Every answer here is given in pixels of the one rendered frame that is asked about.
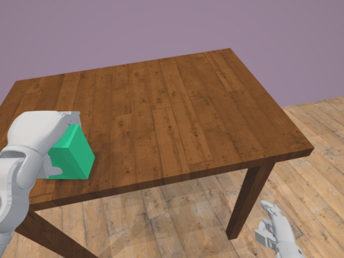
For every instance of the sponge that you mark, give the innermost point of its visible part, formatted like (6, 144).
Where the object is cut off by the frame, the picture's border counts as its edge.
(72, 154)

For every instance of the robot left hand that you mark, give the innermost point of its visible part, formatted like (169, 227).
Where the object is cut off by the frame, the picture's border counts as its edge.
(40, 131)

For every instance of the robot right hand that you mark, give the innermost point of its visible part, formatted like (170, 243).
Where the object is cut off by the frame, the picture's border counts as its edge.
(279, 228)

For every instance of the right robot forearm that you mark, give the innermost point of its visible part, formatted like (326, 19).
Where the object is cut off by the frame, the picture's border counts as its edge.
(288, 250)

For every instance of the left robot forearm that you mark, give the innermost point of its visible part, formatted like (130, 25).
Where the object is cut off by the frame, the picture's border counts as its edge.
(19, 168)

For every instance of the table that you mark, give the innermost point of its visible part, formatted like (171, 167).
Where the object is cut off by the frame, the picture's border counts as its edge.
(154, 123)

